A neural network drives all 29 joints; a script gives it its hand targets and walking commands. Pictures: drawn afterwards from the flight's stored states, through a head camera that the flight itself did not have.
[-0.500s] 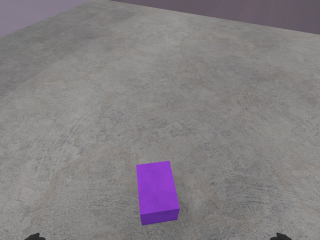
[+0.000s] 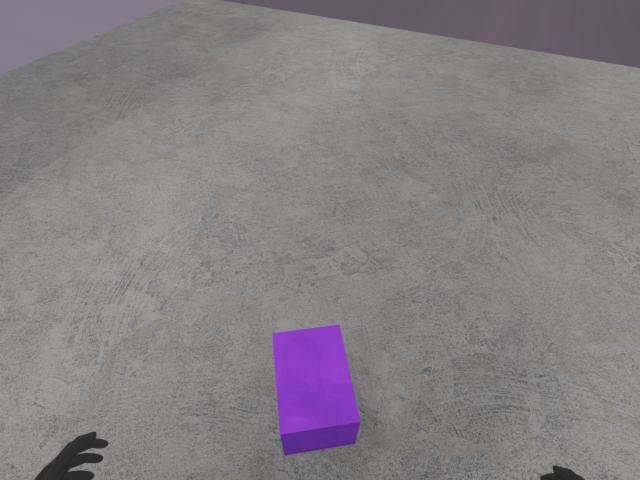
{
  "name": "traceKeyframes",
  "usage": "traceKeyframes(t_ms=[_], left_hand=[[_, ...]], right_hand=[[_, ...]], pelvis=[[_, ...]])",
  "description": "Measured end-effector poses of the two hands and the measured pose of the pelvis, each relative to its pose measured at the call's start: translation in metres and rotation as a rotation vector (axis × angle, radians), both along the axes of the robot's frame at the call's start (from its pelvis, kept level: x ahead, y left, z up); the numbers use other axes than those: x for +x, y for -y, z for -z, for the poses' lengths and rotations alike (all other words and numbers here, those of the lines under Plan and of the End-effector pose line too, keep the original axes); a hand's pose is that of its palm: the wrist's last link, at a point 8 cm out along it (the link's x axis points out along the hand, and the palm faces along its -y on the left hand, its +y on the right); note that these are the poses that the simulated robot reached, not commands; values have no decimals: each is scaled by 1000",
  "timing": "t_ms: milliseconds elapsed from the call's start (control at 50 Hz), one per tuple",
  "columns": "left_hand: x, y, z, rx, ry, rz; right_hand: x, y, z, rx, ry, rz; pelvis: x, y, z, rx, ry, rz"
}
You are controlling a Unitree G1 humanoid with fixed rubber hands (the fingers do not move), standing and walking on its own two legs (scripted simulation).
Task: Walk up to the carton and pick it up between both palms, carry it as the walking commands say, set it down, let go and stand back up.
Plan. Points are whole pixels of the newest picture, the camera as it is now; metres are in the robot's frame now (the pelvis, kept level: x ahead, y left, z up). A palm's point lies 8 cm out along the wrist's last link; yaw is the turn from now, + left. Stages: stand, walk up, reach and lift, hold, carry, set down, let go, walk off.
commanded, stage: walk up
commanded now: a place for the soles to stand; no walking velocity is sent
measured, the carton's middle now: (313, 387) +0.52 +0.02 -0.66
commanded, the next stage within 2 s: reach and lift in 0.62 s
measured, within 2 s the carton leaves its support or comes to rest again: neither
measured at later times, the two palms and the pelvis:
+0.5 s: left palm out of the picture +0.15 +0.32 -0.05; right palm out of the picture +0.11 -0.32 -0.06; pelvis +0.00 +0.00 +0.00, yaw +0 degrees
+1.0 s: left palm (81, 439) +0.22 +0.31 -0.07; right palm (553, 457) +0.19 -0.29 -0.06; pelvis +0.03 +0.01 +0.00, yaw +0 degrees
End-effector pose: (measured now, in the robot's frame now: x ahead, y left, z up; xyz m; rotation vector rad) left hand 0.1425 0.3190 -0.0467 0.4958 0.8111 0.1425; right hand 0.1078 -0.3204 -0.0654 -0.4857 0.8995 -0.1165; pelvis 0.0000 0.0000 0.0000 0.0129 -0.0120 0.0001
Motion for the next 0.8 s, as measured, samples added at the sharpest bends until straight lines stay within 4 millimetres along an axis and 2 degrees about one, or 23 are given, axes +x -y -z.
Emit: traceKeyframes(t_ms=[640, 720, 800], left_hand=[[6, 1, 2, -17, 5, 6], [4, -7, 4, -41, 1, -101], [6, -4, 13, -74, -36, -126]], right_hand=[[4, 1, -5, -15, 11, 4], [10, -8, 2, 27, -34, -16], [19, -18, 10, 56, -47, -14]], pelvis=[[3, -1, 0, -1, -5, 0], [-1, -1, 0, -1, 1, 0], [-1, -1, 0, -1, 2, 0]])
